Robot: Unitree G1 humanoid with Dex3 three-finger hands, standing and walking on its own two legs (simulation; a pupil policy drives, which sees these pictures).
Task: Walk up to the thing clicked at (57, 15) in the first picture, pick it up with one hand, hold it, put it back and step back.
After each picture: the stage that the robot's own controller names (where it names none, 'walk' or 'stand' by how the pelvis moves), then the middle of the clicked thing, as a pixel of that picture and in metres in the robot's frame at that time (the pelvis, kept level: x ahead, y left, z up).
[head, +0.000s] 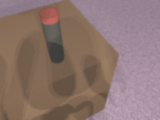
stand; (53, 38) +0.54 +0.15 +0.04
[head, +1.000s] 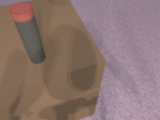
rise first; (30, 37) +0.49 +0.24 +0.07
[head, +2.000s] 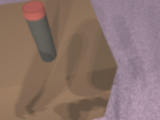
stand; (42, 35) +0.50 +0.19 +0.07
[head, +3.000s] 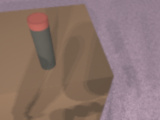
stand; (43, 44) +0.50 +0.19 +0.04
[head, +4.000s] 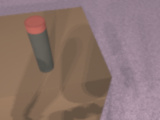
stand; (41, 47) +0.49 +0.19 +0.04
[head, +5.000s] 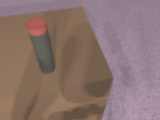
stand; (43, 48) +0.48 +0.19 +0.04
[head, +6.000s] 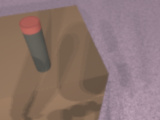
stand; (37, 47) +0.49 +0.21 +0.03
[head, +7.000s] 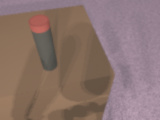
stand; (45, 46) +0.50 +0.18 +0.03
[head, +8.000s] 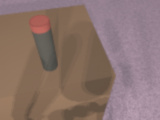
stand; (45, 46) +0.50 +0.18 +0.03
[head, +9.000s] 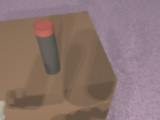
rise first; (48, 50) +0.49 +0.18 +0.04
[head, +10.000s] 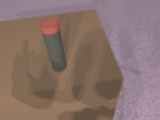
go down; (54, 47) +0.51 +0.17 +0.04
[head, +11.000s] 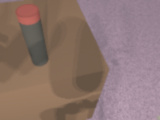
go down; (34, 39) +0.50 +0.17 +0.05
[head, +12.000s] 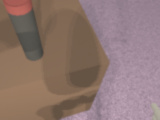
go down; (27, 31) +0.49 +0.17 +0.08
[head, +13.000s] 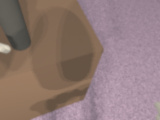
close in; (10, 17) +0.51 +0.18 +0.11
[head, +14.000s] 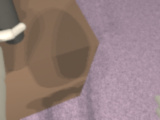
close; (1, 8) +0.52 +0.18 +0.12
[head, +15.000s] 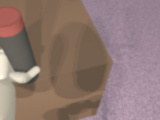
lift; (19, 52) +0.38 +0.19 +0.13
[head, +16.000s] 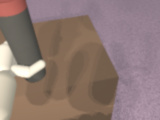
lift; (23, 43) +0.32 +0.17 +0.25
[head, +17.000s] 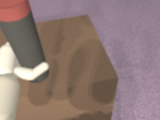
hold; (26, 45) +0.32 +0.16 +0.25
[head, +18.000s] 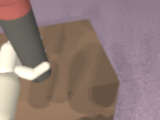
crouch; (28, 44) +0.31 +0.15 +0.26
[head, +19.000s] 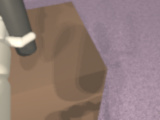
crouch; (15, 17) +0.46 +0.18 +0.22
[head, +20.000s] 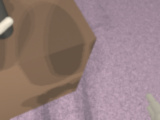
lower; out of the picture +0.53 +0.19 +0.13
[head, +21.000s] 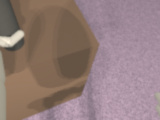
lower; (1, 14) +0.50 +0.18 +0.12
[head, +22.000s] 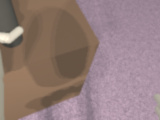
lower; (0, 10) +0.51 +0.18 +0.12
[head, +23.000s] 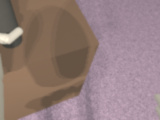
lower; out of the picture +0.51 +0.19 +0.12
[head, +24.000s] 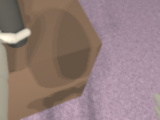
open; (6, 11) +0.51 +0.18 +0.12
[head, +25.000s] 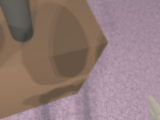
rise; (15, 4) +0.50 +0.17 +0.12
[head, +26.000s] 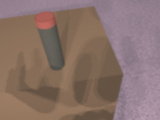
sink last; (51, 44) +0.50 +0.18 +0.08
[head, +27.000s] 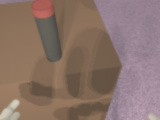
stand; (49, 34) +0.51 +0.17 +0.09
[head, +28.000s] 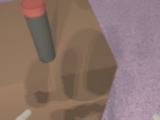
stand; (41, 34) +0.49 +0.18 +0.10
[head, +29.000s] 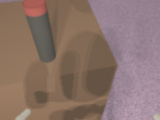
stand; (42, 34) +0.50 +0.18 +0.10
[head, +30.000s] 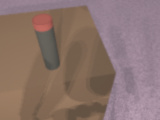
stand; (48, 45) +0.51 +0.17 +0.04
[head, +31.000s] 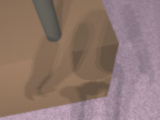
walk; (47, 15) +0.58 +0.18 +0.06
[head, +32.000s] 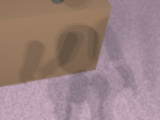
walk; out of the picture +0.84 +0.15 +0.06
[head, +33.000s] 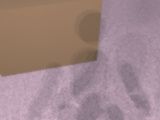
stand; out of the picture +1.10 +0.23 +0.05
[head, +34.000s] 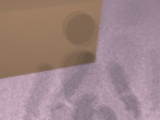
stand; out of the picture +1.11 +0.19 +0.04
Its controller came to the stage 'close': yes
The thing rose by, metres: 0.21
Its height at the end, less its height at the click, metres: +0.00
